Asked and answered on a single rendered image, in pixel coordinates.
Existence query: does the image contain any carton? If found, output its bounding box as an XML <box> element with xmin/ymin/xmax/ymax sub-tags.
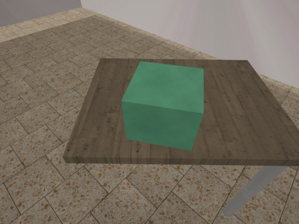
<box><xmin>121</xmin><ymin>61</ymin><xmax>204</xmax><ymax>151</ymax></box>

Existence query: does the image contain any table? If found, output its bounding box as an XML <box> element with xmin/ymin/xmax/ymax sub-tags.
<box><xmin>63</xmin><ymin>58</ymin><xmax>299</xmax><ymax>216</ymax></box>

